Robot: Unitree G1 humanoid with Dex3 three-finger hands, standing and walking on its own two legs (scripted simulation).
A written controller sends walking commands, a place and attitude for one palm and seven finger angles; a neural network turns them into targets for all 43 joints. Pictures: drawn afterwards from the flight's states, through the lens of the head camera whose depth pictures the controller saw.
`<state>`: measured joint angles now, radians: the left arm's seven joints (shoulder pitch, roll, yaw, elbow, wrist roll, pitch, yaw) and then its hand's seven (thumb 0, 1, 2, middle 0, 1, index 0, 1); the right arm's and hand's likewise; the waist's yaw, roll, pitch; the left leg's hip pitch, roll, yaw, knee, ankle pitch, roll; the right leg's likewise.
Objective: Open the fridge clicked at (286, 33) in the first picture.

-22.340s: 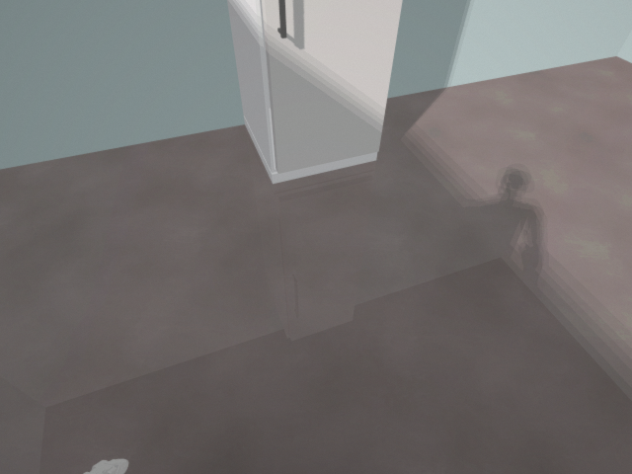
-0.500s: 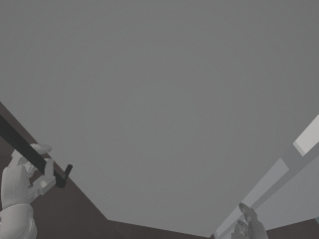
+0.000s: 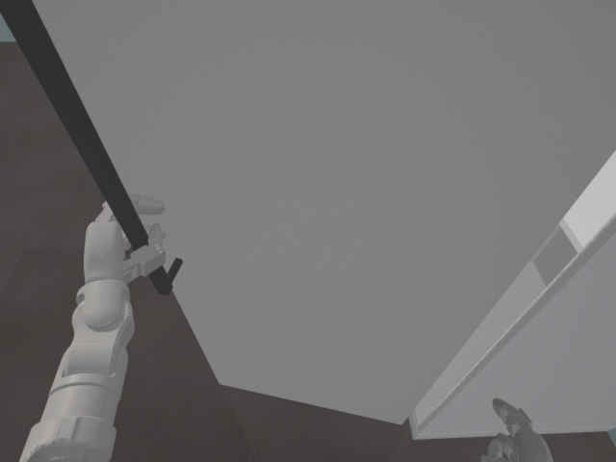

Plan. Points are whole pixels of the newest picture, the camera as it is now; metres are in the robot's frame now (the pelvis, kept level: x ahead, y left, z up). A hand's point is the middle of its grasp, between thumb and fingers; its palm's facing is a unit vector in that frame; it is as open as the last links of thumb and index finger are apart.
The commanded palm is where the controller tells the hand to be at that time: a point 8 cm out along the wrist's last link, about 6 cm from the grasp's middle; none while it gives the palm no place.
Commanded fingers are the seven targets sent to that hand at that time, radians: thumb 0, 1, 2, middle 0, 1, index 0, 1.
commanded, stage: stop walking and hold the door back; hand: left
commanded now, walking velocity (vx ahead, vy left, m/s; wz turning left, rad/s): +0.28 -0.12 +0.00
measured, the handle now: (122, 177) +0.39 +0.26 +0.18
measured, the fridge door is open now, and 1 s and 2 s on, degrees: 76 74 71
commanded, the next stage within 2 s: loosen the grip on the handle in 1.22 s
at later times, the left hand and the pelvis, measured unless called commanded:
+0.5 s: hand (165, 230) +0.38 +0.23 +0.09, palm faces +0.33 -0.91 -0.25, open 5.4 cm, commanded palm +0.34 +0.28 +0.08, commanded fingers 0.00 0.90 0.90 -0.45 -1.40 -0.45 -1.40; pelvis -0.03 -0.03 -0.01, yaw -1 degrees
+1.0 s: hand (159, 243) +0.36 +0.23 +0.08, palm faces +0.33 -0.90 -0.28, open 5.2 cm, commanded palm +0.34 +0.28 +0.08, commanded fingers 0.00 0.90 0.90 -0.45 -1.40 -0.45 -1.40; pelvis -0.06 -0.04 +0.00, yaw -3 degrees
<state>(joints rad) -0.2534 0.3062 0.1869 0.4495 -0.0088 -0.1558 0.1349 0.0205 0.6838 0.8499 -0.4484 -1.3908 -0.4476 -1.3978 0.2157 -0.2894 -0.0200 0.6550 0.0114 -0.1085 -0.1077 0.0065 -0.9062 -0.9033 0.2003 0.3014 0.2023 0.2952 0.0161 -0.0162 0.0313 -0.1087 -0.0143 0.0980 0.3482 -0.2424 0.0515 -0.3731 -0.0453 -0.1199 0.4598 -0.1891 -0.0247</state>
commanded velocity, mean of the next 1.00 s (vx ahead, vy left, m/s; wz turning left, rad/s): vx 0.05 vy -0.01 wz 0.00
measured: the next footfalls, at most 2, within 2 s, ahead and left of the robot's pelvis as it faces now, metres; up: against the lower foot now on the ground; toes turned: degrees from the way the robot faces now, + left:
right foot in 0.36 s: -0.01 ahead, -0.18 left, +0.00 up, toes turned -7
